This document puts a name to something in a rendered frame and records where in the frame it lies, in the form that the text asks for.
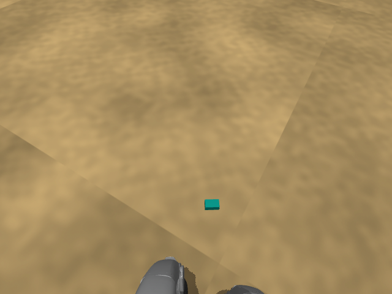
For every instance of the small box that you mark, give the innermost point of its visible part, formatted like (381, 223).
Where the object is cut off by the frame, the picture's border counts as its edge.
(212, 204)

